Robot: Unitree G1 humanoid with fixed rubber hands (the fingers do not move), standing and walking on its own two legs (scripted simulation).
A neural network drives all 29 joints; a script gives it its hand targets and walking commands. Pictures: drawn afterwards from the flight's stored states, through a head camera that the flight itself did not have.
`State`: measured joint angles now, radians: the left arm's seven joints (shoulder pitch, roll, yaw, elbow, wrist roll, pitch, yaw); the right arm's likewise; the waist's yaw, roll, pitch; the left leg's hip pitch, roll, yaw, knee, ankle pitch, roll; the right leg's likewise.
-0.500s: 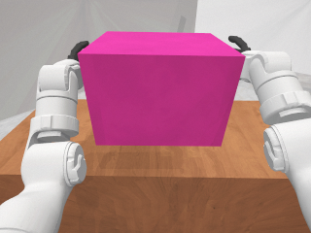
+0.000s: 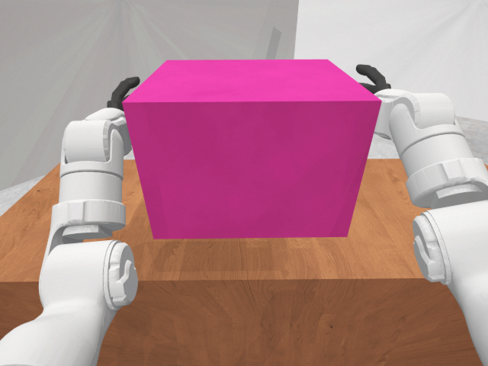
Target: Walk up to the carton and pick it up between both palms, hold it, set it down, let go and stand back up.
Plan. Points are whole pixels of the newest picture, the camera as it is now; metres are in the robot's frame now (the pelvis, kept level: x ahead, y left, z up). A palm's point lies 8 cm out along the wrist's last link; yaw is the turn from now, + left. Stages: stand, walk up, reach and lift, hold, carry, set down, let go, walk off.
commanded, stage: hold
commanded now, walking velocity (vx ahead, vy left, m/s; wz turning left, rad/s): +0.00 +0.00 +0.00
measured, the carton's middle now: (248, 140) +0.38 -0.01 +0.28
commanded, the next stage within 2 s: none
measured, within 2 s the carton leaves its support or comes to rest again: neither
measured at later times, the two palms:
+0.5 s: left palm (121, 121) +0.37 +0.19 +0.32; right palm (375, 106) +0.36 -0.19 +0.34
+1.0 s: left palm (120, 122) +0.37 +0.19 +0.32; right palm (374, 107) +0.36 -0.19 +0.34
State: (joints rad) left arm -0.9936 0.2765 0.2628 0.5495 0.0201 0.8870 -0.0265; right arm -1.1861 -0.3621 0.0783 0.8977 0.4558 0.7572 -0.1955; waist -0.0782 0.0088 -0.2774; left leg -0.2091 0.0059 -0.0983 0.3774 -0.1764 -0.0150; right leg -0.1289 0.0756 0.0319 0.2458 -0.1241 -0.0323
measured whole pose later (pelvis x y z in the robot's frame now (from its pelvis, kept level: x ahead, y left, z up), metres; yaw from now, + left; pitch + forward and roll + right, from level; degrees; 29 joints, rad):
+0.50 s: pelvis +0.00 +0.00 +0.00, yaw +0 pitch +2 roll -2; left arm -1.03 0.28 0.25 0.58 0.01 0.88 -0.02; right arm -1.22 -0.37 0.08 0.94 0.44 0.75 -0.17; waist -0.06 0.01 -0.29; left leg -0.23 0.00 -0.09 0.37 -0.17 -0.01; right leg -0.16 0.08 0.04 0.25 -0.12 -0.03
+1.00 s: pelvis +0.00 +0.00 +0.00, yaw +0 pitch +1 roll -2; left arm -1.00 0.27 0.26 0.55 0.02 0.89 -0.02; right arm -1.20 -0.37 0.08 0.91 0.45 0.76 -0.18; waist -0.06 0.01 -0.28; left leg -0.22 0.00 -0.09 0.38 -0.18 -0.01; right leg -0.14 0.08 0.05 0.25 -0.12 -0.03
